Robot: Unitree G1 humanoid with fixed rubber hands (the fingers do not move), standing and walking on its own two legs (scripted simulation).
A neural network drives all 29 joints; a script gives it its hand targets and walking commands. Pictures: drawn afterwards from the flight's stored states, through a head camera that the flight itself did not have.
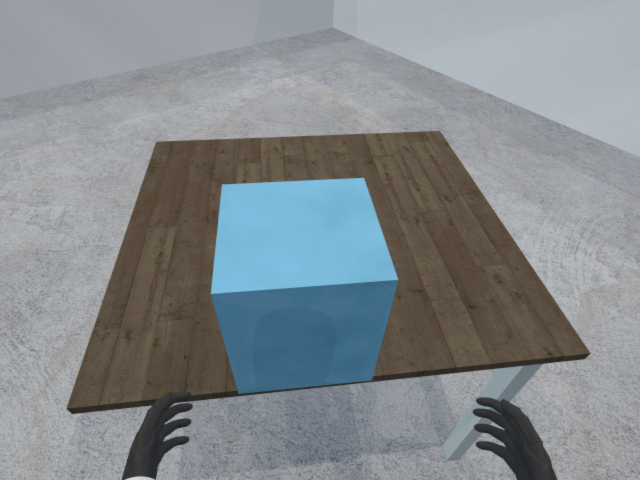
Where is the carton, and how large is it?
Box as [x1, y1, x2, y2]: [211, 178, 397, 393]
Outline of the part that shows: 363,178 222,184 211,296 238,393 371,380 395,290 397,277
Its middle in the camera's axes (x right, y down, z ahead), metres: -0.03 +0.07 +0.59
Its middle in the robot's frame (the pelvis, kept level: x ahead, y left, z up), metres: +0.39 +0.07 +0.01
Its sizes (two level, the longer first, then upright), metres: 0.210 0.200 0.250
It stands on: a table, 0.67 m high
